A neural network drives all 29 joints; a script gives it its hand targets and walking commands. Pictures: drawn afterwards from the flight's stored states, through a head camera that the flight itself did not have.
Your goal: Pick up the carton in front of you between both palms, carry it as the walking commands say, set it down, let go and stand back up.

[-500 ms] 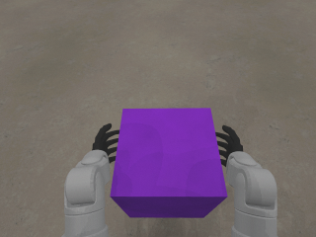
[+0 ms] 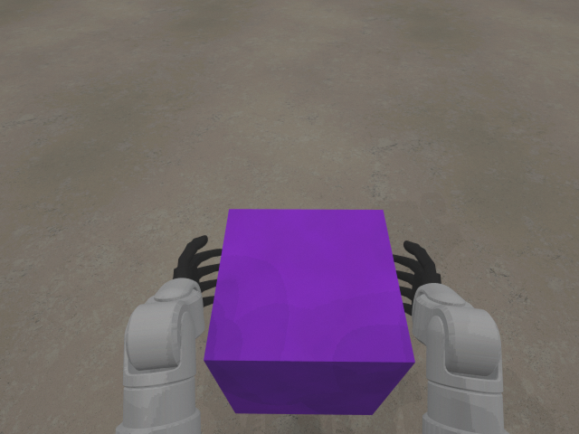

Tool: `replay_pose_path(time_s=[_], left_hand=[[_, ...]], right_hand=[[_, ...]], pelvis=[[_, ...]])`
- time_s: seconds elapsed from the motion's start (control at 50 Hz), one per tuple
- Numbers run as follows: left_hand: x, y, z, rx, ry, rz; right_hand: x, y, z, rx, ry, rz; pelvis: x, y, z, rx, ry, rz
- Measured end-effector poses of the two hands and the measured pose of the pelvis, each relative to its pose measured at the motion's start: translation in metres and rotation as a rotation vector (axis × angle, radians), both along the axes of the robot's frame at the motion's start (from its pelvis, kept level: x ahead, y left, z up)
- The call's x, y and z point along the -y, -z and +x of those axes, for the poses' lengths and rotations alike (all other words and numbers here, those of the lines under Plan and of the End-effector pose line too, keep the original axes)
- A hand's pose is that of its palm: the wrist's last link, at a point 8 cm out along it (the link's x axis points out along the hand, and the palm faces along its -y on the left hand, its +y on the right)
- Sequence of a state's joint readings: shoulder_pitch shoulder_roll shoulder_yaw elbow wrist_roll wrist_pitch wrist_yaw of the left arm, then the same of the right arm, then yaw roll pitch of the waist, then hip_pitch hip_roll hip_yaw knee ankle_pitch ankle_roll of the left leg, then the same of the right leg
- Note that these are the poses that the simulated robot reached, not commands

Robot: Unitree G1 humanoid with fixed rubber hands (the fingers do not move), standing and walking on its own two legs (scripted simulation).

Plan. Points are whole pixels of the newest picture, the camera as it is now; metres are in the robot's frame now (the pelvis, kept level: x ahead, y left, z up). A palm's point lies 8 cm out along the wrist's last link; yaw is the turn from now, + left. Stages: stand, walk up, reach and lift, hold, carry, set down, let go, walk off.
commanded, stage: carry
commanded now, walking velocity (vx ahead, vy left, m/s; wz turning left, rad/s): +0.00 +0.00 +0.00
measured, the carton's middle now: (304, 317) +0.28 +0.00 +0.01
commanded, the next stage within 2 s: hold in 1.12 s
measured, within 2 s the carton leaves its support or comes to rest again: neither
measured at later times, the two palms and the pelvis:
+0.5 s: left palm (188, 332) +0.23 +0.15 +0.06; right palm (430, 339) +0.22 -0.15 +0.06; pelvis -0.04 +0.00 +0.00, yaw +0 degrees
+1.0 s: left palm (195, 340) +0.23 +0.14 +0.04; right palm (429, 347) +0.22 -0.16 +0.04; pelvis -0.07 -0.01 +0.00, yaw +0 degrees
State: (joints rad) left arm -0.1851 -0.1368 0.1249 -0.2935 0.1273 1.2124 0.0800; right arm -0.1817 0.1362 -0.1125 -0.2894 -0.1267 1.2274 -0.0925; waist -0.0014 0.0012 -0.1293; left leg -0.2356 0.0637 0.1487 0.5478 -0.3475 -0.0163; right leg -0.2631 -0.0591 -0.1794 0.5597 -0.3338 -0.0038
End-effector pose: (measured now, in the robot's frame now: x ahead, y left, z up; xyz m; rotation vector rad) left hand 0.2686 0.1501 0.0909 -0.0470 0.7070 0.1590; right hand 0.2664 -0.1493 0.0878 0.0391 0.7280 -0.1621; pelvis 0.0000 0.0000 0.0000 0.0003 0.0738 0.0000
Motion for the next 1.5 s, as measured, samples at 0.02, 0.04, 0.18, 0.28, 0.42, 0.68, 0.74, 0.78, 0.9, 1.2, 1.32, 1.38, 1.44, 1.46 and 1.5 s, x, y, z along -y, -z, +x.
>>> replay_pose_path(time_s=[0.02,0.04,0.18,0.28,0.42,0.68,0.74,0.78,0.9,1.2,1.32,1.38,1.44,1.46,1.5], left_hand=[[0.000,0.000,-0.001,0.001,0.000,0.000],[0.000,0.000,-0.001,0.002,0.000,0.000],[0.000,0.008,-0.014,-0.009,0.002,0.004],[0.001,0.016,-0.025,-0.031,0.012,0.020],[0.003,0.023,-0.036,-0.025,0.027,0.036],[0.004,0.043,-0.046,-0.009,0.054,0.077],[0.005,0.049,-0.045,-0.004,0.058,0.084],[0.005,0.052,-0.043,0.003,0.059,0.085],[0.007,0.052,-0.040,0.043,0.057,0.083],[0.010,0.047,-0.053,0.033,0.067,0.093],[0.012,0.043,-0.057,0.032,0.091,0.097],[0.014,0.040,-0.058,0.039,0.108,0.094],[0.014,0.038,-0.060,0.043,0.117,0.091],[0.014,0.038,-0.060,0.044,0.119,0.089],[0.013,0.037,-0.062,0.045,0.120,0.086]], right_hand=[[0.000,0.000,-0.001,0.001,0.000,0.000],[0.000,0.000,-0.001,0.002,-0.001,0.000],[0.000,0.008,-0.013,-0.009,-0.004,-0.004],[0.001,0.016,-0.026,-0.031,-0.010,-0.022],[0.002,0.023,-0.038,-0.025,-0.015,-0.035],[0.003,0.043,-0.047,-0.009,-0.050,-0.073],[0.004,0.049,-0.045,-0.004,-0.055,-0.080],[0.004,0.052,-0.044,0.003,-0.055,-0.082],[0.006,0.053,-0.042,0.044,-0.047,-0.078],[0.008,0.048,-0.056,0.034,-0.049,-0.081],[0.010,0.046,-0.068,0.033,-0.025,-0.078],[0.012,0.043,-0.074,0.038,-0.004,-0.077],[0.012,0.041,-0.079,0.041,0.010,-0.077],[0.012,0.040,-0.080,0.042,0.013,-0.077],[0.011,0.039,-0.083,0.043,0.016,-0.077]], pelvis=[[0.000,0.000,-0.001,0.000,0.000,0.000],[0.000,0.001,-0.001,0.001,0.000,0.000],[0.000,0.004,-0.010,0.013,0.001,0.001],[0.001,0.003,-0.019,0.027,0.003,0.001],[0.001,0.001,-0.033,0.041,0.004,0.001],[0.003,-0.002,-0.056,0.049,0.004,0.002],[0.004,-0.002,-0.060,0.049,0.005,0.002],[0.004,-0.002,-0.064,0.048,0.005,0.002],[0.005,-0.001,-0.070,0.044,0.006,0.003],[0.007,-0.006,-0.072,0.122,0.010,0.005],[0.002,-0.009,-0.079,0.177,0.045,-0.007],[-0.001,-0.009,-0.084,0.193,0.050,-0.007],[-0.004,-0.008,-0.088,0.207,0.057,-0.008],[-0.005,-0.008,-0.090,0.210,0.059,-0.009],[-0.007,-0.008,-0.093,0.217,0.062,-0.009]])
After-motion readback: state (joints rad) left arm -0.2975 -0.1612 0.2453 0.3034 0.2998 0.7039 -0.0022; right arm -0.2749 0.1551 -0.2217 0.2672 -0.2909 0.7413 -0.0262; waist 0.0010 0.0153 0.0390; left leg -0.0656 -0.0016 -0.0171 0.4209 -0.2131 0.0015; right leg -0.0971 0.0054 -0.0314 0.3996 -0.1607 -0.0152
